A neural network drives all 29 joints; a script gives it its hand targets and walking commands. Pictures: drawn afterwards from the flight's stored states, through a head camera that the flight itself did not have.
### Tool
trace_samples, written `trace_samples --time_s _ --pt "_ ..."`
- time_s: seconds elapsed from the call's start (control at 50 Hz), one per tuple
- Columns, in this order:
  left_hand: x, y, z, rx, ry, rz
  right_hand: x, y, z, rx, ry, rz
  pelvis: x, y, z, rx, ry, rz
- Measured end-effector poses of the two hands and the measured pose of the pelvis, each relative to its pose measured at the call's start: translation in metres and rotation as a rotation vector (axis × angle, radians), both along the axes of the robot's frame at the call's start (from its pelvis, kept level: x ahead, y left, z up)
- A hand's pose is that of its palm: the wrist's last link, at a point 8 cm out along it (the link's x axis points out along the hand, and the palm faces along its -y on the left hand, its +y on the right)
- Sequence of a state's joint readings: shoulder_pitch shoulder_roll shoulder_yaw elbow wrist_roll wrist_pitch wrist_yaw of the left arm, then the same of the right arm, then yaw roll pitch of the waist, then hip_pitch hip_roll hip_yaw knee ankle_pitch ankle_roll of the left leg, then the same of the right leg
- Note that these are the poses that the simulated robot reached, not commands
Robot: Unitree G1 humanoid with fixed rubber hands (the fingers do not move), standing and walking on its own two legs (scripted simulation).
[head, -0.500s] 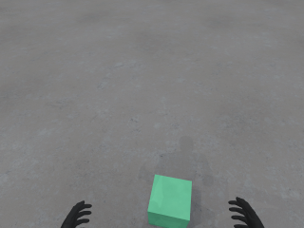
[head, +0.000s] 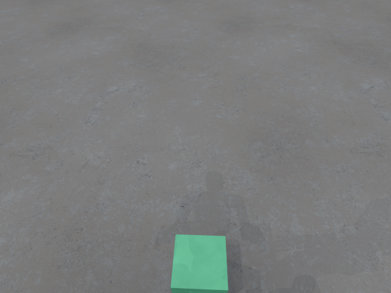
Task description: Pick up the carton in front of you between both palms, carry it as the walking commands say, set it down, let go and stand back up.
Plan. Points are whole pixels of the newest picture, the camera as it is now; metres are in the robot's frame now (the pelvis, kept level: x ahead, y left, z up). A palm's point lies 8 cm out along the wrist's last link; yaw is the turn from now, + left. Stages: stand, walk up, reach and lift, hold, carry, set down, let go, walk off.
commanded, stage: stand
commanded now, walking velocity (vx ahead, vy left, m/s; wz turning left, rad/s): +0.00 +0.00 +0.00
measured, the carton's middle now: (199, 270) +0.37 -0.01 -0.62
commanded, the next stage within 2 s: none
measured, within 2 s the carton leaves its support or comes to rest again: neither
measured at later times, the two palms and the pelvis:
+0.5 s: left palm out of the picture +0.05 +0.26 -0.11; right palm out of the picture +0.01 -0.28 -0.11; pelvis -0.01 +0.00 +0.00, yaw -4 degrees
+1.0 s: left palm out of the picture +0.04 +0.26 -0.11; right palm out of the picture -0.05 -0.26 -0.13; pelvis -0.02 +0.01 +0.00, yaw -5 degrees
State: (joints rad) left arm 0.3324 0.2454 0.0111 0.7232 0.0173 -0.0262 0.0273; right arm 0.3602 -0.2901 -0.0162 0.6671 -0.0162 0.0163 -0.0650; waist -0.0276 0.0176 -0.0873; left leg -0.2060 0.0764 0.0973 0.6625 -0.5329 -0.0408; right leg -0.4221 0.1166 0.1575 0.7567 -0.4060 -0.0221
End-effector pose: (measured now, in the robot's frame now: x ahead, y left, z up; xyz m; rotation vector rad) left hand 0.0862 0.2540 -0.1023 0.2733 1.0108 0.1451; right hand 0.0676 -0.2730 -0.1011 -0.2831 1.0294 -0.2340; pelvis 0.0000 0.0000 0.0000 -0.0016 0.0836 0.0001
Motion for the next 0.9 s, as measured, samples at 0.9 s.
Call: trace_samples --time_s 0.9 --pt "-0.040 0.008 -0.004 0.031 0.148 -0.047 -0.107 0.011 -0.020 0.048 0.258 -0.122 -0.022 0.009 0.006 0.021 -0.052 -0.085"
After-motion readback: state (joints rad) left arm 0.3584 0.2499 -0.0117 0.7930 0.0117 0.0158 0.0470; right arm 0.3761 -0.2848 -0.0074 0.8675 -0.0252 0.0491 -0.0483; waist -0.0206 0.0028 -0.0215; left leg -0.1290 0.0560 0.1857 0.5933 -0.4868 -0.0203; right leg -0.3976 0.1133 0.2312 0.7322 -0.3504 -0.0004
